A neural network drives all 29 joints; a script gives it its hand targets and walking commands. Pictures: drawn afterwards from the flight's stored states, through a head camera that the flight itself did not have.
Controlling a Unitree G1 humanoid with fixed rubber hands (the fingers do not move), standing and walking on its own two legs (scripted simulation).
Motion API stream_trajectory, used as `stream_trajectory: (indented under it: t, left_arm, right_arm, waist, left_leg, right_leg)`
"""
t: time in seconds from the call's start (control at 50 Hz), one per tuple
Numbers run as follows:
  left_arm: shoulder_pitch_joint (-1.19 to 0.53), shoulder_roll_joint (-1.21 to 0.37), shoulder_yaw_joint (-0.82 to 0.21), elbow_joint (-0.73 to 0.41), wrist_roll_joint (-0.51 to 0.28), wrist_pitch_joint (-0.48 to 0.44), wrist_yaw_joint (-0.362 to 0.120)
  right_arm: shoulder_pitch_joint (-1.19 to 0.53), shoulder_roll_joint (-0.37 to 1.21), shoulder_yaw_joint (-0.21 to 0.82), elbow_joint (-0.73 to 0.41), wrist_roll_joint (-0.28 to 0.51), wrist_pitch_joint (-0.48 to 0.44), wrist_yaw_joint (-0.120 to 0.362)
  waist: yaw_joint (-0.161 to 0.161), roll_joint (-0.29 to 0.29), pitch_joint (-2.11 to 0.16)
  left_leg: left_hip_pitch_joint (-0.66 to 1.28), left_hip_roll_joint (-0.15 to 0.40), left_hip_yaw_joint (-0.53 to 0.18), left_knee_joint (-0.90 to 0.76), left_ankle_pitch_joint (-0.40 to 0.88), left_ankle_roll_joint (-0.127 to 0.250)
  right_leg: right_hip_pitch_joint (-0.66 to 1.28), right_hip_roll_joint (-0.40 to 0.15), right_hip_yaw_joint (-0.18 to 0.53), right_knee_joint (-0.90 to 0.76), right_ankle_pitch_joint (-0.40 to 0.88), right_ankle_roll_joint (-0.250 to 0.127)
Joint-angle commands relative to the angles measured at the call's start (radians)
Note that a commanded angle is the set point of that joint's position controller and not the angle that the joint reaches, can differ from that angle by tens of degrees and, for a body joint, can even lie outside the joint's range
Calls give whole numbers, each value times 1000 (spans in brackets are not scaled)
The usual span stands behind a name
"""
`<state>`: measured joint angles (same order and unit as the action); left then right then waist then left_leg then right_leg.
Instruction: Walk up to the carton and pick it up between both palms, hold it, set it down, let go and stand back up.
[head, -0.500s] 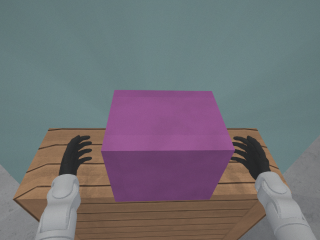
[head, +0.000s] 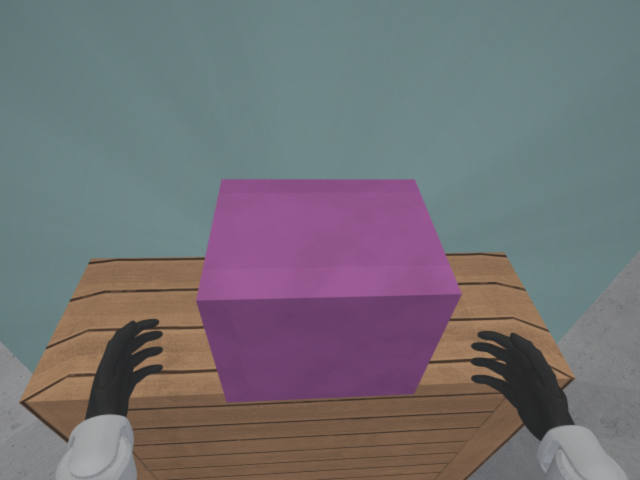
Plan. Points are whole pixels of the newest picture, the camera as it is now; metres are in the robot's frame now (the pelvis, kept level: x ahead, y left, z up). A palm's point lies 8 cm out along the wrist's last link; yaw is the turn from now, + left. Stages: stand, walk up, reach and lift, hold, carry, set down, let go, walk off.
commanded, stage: set down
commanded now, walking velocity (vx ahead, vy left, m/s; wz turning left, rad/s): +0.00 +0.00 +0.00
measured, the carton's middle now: (321, 290) +0.39 +0.00 +0.05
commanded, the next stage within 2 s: let go in 1.88 s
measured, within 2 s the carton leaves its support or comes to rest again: neither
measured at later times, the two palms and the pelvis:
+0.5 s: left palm (116, 428) +0.21 +0.23 +0.04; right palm (542, 426) +0.19 -0.23 +0.06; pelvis +0.00 +0.00 +0.00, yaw +0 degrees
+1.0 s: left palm (127, 439) +0.21 +0.23 +0.00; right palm (538, 444) +0.19 -0.24 +0.01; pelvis +0.02 +0.01 +0.00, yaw +0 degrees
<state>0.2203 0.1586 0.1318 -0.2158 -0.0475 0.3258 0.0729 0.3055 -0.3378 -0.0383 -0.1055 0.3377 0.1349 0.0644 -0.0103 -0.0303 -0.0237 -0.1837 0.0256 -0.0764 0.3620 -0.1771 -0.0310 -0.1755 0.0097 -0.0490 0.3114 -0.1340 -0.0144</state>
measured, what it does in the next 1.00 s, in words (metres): stands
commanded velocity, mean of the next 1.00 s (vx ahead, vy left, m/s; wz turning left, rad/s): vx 0.00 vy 0.00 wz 0.00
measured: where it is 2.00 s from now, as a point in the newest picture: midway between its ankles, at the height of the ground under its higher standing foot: outside the picture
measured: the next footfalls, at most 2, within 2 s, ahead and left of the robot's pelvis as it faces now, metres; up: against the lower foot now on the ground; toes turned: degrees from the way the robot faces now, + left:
none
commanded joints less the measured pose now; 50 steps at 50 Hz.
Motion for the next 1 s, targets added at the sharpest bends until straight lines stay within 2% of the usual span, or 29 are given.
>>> stream_trajectory:
  t: [0.0, 0.08, 0.16, 0.2, 0.22, 0.24, 0.26, 0.32, 0.34, 0.36, 0.38, 0.44, 0.46, 0.5, 0.54, 0.6, 0.62, 0.66, 0.68, 0.74, 0.78, 0.82, 0.84, 0.86, 0.88, 0.9, 0.94, 0.96, 0.98]
  left_arm:
    - [31, 145, -44, -283, -145, -53, 24]
    - [42, 107, -79, -147, -125, -32, 17]
    - [87, 137, -49, -229, -113, -46, 17]
    - [100, 122, -57, -217, -103, -48, 25]
    - [81, 115, -73, -288, -123, -74, 23]
    - [112, 103, -79, -178, -100, -54, 27]
    - [82, 91, -84, -223, -107, -61, 28]
    - [89, 93, -68, -85, -95, -46, 7]
    - [68, 108, -69, -42, -91, -33, -11]
    - [101, 108, -54, -155, -76, -50, 8]
    - [103, 81, -60, -40, -48, -30, -7]
    - [118, 103, -70, -60, -79, -56, -18]
    - [130, 110, -67, -170, -82, -79, 1]
    - [125, 94, -83, -7, -59, -80, -22]
    - [109, 89, -88, -57, -67, -101, -5]
    - [139, 95, -76, -49, -42, -121, -2]
    - [126, 84, -91, 63, -37, -108, -22]
    - [118, 102, -84, 42, -47, -123, -34]
    - [139, 82, -82, 27, -34, -123, -23]
    - [141, 77, -77, 46, -32, -132, -21]
    - [111, 90, -84, 80, -24, -143, -31]
    - [115, 116, -83, 21, -41, -173, -20]
    - [145, 93, -93, 106, -46, -164, -34]
    - [131, 81, -91, 102, -15, -164, -29]
    - [121, 70, -117, 181, -23, -150, -42]
    - [110, 95, -95, 109, -34, -170, -26]
    - [133, 87, -98, 97, -36, -192, -26]
    - [124, 85, -92, 234, -15, -171, -42]
    - [129, 83, -91, 175, -30, -191, -40]
  right_arm:
    - [36, -134, -158, -300, -8, -33, 2]
    - [27, -129, -158, -217, -20, -14, 8]
    - [89, -114, -149, -274, -30, -27, 7]
    - [98, -132, -174, -204, -26, -20, 14]
    - [84, -134, -203, -272, -26, -37, 13]
    - [89, -136, -194, -215, -34, -24, 19]
    - [80, -119, -182, -228, -31, -26, 22]
    - [90, -120, -167, -151, -67, -19, 21]
    - [88, -79, -148, -129, -73, -2, 12]
    - [101, -103, -142, -178, -68, -15, 15]
    - [120, -100, -143, -77, -85, 6, 16]
    - [123, -77, -142, -118, -97, -14, 9]
    - [126, -115, -159, -177, -80, -29, 19]
    - [137, -88, -147, -25, -117, -22, 27]
    - [93, -113, -171, -91, -123, -50, 35]
    - [124, -86, -144, -12, -116, -79, 39]
    - [126, -75, -126, 63, -145, -74, 28]
    - [133, -47, -117, -50, -141, -95, 11]
    - [135, -80, -121, -4, -129, -89, 25]
    - [133, -62, -82, 36, -123, -91, 29]
    - [138, -44, -98, 76, -145, -103, 24]
    - [118, -64, -113, 36, -147, -138, 25]
    - [149, -56, -106, 128, -161, -130, 22]
    - [121, -63, -94, 112, -155, -144, 24]
    - [116, -50, -99, 142, -173, -140, 25]
    - [97, -44, -91, 93, -157, -155, 26]
    - [95, -56, -84, 95, -157, -185, 30]
    - [116, -22, -60, 204, -173, -166, 22]
    - [117, -35, -62, 134, -175, -193, 20]
  waist:
    - [27, 21, -112]
    - [1, 38, -4]
    - [29, 7, -54]
    - [13, 40, -14]
    - [2, 0, -38]
    - [7, 34, 23]
    - [21, 30, 19]
    - [19, 9, 52]
    - [-9, -15, 48]
    - [25, 37, 28]
    - [11, 39, 69]
    - [19, 26, 12]
    - [30, 63, 3]
    - [11, 46, 26]
    - [12, 25, -6]
    - [24, 79, -39]
    - [-4, 65, 12]
    - [-2, -9, 21]
    - [0, 42, 27]
    - [31, 24, 16]
    - [4, 65, 2]
    - [11, 53, -58]
    - [-3, 43, -15]
    - [20, 53, 9]
    - [-18, 36, 6]
    - [11, 52, -27]
    - [6, 11, -70]
    - [-4, 60, 20]
    - [14, 10, -35]
  left_leg:
    - [127, -34, 113, -113, 66, 16]
    - [109, -43, 126, -117, 31, 7]
    - [129, -43, 133, -117, 47, 16]
    - [136, -34, 112, -115, 61, 5]
    - [152, -35, 115, -113, 63, 10]
    - [125, -35, 116, -127, 28, 4]
    - [115, -38, 126, -132, 4, 7]
    - [137, -45, 134, -136, 4, 10]
    - [117, -52, 141, -132, -25, 24]
    - [132, -39, 126, -139, 43, 5]
    - [133, -40, 124, -135, 14, 6]
    - [150, -52, 138, -102, 59, 11]
    - [155, -35, 126, -112, 112, -2]
    - [164, -41, 121, -115, 43, 10]
    - [140, -32, 122, -115, 51, 11]
    - [157, -37, 125, -106, 100, 0]
    - [154, -50, 131, -94, 80, 1]
    - [129, -53, 137, -108, 78, 19]
    - [140, -40, 125, -122, 85, 4]
    - [149, -34, 128, -102, 162, 3]
    - [147, -46, 137, -94, 109, 0]
    - [167, -37, 128, -89, 154, 9]
    - [171, -39, 130, -77, 167, 6]
    - [175, -38, 130, -100, 177, 1]
    - [169, -44, 135, -89, 116, 8]
    - [165, -38, 127, -85, 149, 12]
    - [174, -37, 126, -72, 207, 3]
    - [150, -54, 144, -78, 166, 0]
    - [140, -54, 144, -77, 170, 13]
  right_leg:
    - [69, 26, 77, -70, -69, -28]
    - [45, 17, 76, -85, -119, -29]
    - [84, 15, 78, -87, -114, -19]
    - [69, 21, 78, -89, -80, -33]
    - [60, 32, 68, -88, -84, -27]
    - [59, 24, 74, -100, -118, -31]
    - [68, 20, 69, -105, -159, -28]
    - [44, 18, 74, -117, -171, -25]
    - [44, -3, 92, -121, -180, -7]
    - [62, 16, 65, -101, -126, -24]
    - [59, 12, 86, -107, -133, -25]
    - [85, 9, 83, -109, -89, -13]
    - [63, 25, 71, -92, -47, -20]
    - [57, 22, 78, -117, -102, -22]
    - [84, 27, 58, -97, -98, -23]
    - [111, 29, 56, -81, -40, -28]
    - [77, 22, 67, -97, -59, -19]
    - [100, 13, 64, -111, -38, -4]
    - [100, 15, 61, -96, -38, -14]
    - [100, 29, 54, -87, 17, -13]
    - [106, 21, 66, -93, -22, -12]
    - [101, 21, 51, -85, 22, -7]
    - [92, 19, 59, -91, 38, -9]
    - [100, 28, 50, -97, 29, -16]
    - [88, 18, 60, -103, -11, -7]
    - [89, 14, 55, -90, 19, -6]
    - [115, 32, 35, -73, 73, 0]
    - [81, 13, 60, -86, 45, 0]
    - [126, 19, 55, -76, 58, 6]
